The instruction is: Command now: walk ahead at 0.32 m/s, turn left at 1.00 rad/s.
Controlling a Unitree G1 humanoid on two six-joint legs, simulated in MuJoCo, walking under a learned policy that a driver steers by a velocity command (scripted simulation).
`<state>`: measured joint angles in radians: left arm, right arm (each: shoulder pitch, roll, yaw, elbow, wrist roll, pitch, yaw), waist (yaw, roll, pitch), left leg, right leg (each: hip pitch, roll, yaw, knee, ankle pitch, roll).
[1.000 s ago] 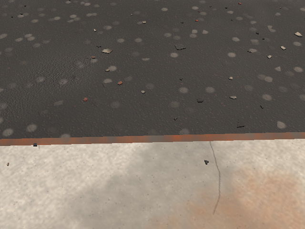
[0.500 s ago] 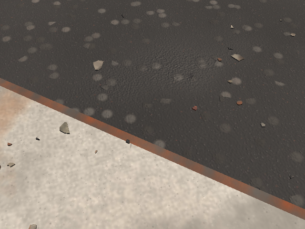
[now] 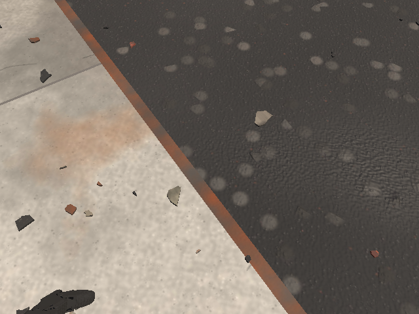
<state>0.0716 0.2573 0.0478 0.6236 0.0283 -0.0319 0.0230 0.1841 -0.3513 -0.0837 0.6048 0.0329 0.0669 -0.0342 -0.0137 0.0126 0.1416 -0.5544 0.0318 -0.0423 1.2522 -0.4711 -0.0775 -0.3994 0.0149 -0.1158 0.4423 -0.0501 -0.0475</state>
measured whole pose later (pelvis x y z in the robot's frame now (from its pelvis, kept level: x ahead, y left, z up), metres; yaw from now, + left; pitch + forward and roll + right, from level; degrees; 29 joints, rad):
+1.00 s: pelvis +0.49 +0.27 -0.01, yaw +56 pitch +0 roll -5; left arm 0.42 0.34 0.10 0.86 0.01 -0.08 0.00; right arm 0.06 -0.32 -0.05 0.54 0.04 -0.01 0.03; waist 0.11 0.02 0.05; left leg -0.85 0.15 0.02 1.07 -0.10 0.06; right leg 0.16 0.01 -0.26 0.26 -0.40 0.08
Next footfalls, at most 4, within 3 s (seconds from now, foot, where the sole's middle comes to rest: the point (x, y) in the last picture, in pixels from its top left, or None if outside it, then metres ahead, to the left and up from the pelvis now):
0.30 left None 0.07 0.13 -0.76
0.66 right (186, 267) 0.53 0.08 -0.76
1.12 left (32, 253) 0.57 0.57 -0.76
1.54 right None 0.85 0.90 -0.76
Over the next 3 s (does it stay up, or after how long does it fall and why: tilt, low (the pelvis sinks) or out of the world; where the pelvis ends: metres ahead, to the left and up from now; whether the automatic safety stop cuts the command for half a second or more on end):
stays up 0.45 1.21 -0.03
